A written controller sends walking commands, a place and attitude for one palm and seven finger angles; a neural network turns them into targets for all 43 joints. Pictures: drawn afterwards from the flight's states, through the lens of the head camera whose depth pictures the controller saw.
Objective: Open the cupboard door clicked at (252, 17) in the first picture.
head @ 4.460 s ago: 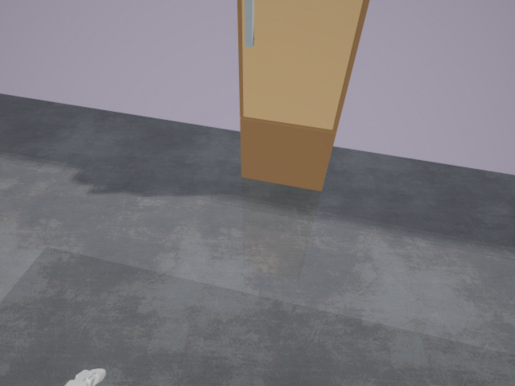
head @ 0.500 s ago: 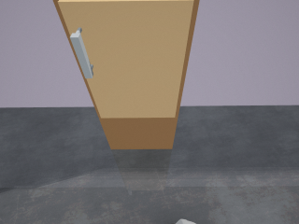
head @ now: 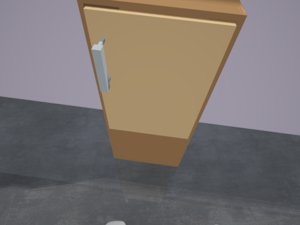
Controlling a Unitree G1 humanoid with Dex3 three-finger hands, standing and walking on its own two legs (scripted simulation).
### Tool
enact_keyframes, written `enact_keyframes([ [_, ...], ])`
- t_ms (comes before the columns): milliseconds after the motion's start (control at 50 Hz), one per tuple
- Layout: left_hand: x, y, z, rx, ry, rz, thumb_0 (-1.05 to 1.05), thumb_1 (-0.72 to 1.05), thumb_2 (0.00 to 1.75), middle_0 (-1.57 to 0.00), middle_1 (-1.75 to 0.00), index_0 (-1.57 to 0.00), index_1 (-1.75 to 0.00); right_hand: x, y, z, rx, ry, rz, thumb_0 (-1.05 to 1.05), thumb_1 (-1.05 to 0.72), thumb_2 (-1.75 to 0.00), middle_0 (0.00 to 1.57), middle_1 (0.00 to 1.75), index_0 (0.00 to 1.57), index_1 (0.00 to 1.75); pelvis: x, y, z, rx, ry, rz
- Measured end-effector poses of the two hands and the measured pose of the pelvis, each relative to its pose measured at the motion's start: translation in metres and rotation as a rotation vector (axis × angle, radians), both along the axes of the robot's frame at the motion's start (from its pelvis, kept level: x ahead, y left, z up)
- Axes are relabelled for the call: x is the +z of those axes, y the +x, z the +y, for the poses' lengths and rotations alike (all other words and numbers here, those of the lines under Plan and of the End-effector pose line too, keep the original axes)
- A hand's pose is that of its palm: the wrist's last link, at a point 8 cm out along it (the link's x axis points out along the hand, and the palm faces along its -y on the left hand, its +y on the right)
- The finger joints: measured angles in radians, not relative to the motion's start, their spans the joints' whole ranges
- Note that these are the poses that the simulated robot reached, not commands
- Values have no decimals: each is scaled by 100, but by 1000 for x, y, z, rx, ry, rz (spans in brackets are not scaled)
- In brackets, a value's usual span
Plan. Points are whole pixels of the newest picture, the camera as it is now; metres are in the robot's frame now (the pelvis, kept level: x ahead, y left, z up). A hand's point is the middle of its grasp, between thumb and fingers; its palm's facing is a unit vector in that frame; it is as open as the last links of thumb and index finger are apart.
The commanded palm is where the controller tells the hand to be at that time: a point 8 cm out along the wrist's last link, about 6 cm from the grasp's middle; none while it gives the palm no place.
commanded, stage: come to a stop and stand still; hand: left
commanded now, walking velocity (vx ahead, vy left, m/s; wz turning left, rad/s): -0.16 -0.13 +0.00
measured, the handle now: (103, 66) +0.55 +0.22 +0.09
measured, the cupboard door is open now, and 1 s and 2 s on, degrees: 0 0 0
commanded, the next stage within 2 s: look again from close up in 1.10 s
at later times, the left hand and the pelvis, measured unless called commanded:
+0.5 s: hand out of the picture -0.03 +0.13 -0.15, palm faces +0.07 -0.97 -0.24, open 7.3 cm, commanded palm none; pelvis -0.04 -0.05 +0.01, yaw +1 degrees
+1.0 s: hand out of the picture -0.05 +0.16 -0.17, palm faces +0.07 -0.98 -0.16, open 7.3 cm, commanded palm none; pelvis -0.05 -0.01 +0.01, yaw +1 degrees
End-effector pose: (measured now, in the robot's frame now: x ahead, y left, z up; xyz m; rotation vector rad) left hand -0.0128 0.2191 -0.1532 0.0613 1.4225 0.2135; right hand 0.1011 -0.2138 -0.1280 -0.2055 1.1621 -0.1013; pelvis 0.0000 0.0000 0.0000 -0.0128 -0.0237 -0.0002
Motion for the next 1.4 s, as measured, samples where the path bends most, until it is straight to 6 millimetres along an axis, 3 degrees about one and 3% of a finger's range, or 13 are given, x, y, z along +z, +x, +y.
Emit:
enact_keyframes([
  [80,6,2,7,-20,26,-3,1,91,90,-20,-30,-20,-30,0,-4,-2,-16,8,-2,-1,-92,-90,21,30,20,30,2,-11,-4,-6,-2,8],
  [160,11,5,8,-45,65,-30,1,91,90,-20,-30,-20,-30,-5,-21,-18,-42,14,2,-1,-92,-90,21,30,20,30,0,-24,-15,-14,4,10],
  [280,20,0,-10,-72,129,-113,0,91,90,-20,-30,-20,-30,-27,-64,-56,-85,47,47,0,-91,-90,21,30,20,30,-9,-42,-41,-2,29,-5],
  [420,38,-19,-43,-70,89,-96,1,91,90,-20,-30,-20,-30,-15,-117,-81,-110,54,159,0,-91,-90,20,30,19,30,11,-41,-55,-6,53,14],
  [500,38,-24,-47,-57,78,-84,1,92,90,-21,-30,-20,-30,-12,-141,-85,-103,32,231,0,-91,-90,20,30,19,30,14,-42,-55,11,49,28],
  [580,34,-35,-39,-26,71,-63,1,92,90,-21,-30,-20,-30,-10,-148,-79,-77,6,283,0,-91,-90,20,30,19,30,13,-44,-47,24,41,37],
  [720,14,-54,-19,11,34,8,1,92,90,-21,-30,-20,-30,-8,-132,-48,-44,-17,233,0,-91,-90,20,30,19,30,6,-45,-28,30,15,26],
  [780,11,-54,-16,3,17,15,1,92,90,-20,-30,-20,-30,-6,-121,-34,-40,-13,197,0,-92,-90,20,30,19,30,7,-44,-22,23,12,16],
  [920,10,-44,-14,-32,-6,-8,1,91,90,-20,-30,-20,-30,-2,-114,-26,-55,-22,149,1,-95,-90,21,30,20,30,9,-45,-11,13,9,0],
  [1220,13,-46,-5,-64,16,-7,1,91,90,-20,-30,-20,-30,-7,-160,-9,-88,20,241,0,-92,-90,20,30,20,30,10,-51,-6,12,10,-2],
  [1400,20,-56,-1,-75,66,-27,1,91,90,-20,-30,-20,-30,-24,-167,-5,-54,74,203,0,-91,-90,20,30,20,30,2,-61,-8,20,16,-6],
])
